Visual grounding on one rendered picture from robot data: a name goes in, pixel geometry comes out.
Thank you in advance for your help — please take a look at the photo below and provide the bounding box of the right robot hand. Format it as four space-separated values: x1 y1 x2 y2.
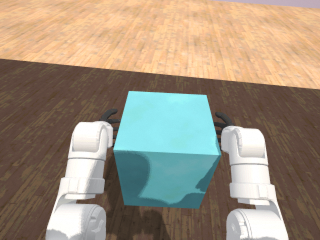
213 112 235 151

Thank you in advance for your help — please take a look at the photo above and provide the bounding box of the right robot forearm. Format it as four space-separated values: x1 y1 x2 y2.
221 126 289 240

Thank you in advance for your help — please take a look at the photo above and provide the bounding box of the left robot forearm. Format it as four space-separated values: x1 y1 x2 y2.
45 121 113 240

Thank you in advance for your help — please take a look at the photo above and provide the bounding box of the carton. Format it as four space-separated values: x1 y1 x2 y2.
113 91 222 209

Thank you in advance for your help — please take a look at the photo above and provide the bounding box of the left robot upper arm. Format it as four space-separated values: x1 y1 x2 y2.
46 203 106 240

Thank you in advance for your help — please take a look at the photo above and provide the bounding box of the left robot hand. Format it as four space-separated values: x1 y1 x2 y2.
99 108 121 147

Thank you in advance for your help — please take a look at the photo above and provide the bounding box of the right robot upper arm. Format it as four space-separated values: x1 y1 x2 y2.
226 208 288 240

